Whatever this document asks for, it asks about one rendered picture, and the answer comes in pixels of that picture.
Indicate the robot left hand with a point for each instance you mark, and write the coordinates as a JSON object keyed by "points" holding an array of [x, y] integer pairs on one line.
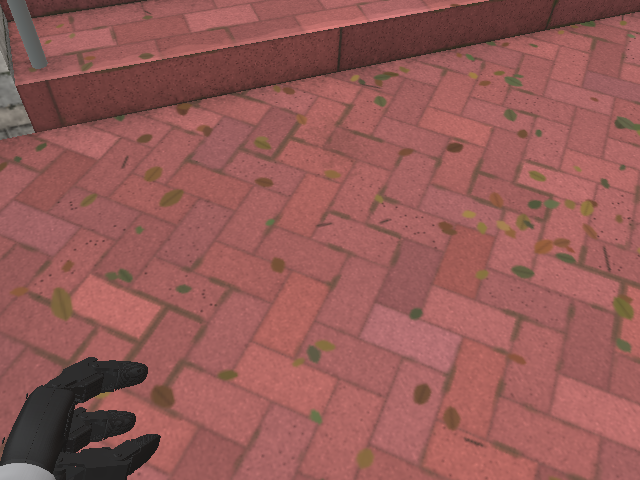
{"points": [[48, 431]]}

